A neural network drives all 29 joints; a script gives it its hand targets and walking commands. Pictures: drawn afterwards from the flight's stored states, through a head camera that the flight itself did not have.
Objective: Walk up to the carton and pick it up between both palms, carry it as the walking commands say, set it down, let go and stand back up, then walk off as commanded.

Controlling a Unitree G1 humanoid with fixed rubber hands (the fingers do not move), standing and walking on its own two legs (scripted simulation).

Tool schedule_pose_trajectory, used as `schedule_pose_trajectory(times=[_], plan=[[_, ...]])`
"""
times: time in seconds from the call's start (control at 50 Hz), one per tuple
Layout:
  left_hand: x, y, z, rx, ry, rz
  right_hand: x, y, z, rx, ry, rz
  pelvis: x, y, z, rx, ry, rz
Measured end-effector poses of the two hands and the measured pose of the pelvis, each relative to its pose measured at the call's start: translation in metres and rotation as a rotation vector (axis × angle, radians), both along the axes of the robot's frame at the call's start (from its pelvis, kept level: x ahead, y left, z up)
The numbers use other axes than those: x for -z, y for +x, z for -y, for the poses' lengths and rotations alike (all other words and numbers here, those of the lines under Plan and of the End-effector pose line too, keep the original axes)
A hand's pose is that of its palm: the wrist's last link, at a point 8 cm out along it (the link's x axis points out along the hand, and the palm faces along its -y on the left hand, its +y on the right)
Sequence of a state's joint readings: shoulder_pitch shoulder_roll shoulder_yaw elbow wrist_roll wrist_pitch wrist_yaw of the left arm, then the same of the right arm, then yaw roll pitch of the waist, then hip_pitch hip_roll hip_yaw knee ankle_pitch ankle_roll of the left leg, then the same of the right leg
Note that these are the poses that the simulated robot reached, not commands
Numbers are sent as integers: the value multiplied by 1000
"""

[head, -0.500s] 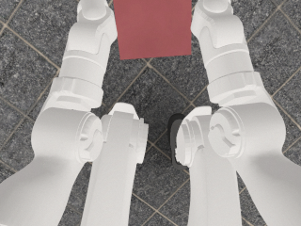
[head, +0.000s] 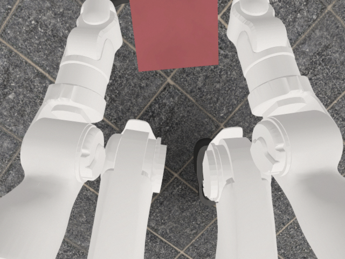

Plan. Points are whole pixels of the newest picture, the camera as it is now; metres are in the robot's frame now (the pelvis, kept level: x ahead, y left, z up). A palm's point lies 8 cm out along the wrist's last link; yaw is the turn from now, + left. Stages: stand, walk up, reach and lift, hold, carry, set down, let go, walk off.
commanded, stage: set down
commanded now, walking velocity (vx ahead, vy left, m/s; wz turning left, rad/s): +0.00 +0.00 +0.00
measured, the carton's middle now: out of the picture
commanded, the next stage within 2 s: none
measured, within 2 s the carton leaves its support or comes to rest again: neither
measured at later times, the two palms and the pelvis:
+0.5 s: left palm (104, 9) +0.52 +0.15 -0.18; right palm out of the picture +0.54 -0.08 -0.17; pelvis +0.00 -0.01 -0.01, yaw +1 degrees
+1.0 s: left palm (106, 7) +0.52 +0.15 -0.19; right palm out of the picture +0.55 -0.09 -0.18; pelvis +0.01 -0.01 -0.01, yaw +1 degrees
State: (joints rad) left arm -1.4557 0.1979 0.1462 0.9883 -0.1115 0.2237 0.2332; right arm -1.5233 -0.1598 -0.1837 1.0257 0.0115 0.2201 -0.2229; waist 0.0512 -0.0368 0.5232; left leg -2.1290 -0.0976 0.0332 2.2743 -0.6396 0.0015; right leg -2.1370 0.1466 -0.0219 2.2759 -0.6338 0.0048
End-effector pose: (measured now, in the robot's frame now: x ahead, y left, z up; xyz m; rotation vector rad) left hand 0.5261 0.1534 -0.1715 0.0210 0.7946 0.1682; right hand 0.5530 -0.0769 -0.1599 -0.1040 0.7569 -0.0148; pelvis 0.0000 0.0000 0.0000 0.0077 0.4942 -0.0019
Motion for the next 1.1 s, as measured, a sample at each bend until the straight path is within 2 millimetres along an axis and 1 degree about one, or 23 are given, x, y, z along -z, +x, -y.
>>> schedule_pose_trajectory(times=[0.14,0.32,0.64,1.1], plan=[[4,-7,-2,-11,1,-19,4,-5,-2,-18,5,-18,2,-1,5,1,11,6],[3,-12,-2,-7,1,-27,2,-8,-1,-19,15,-21,4,-4,7,-5,18,19],[7,-8,2,26,-22,-31,12,-7,7,-19,21,-29,6,2,6,-2,15,-1],[15,-3,2,43,-52,-21,21,-1,11,-36,36,-33,8,11,9,3,18,-19]])
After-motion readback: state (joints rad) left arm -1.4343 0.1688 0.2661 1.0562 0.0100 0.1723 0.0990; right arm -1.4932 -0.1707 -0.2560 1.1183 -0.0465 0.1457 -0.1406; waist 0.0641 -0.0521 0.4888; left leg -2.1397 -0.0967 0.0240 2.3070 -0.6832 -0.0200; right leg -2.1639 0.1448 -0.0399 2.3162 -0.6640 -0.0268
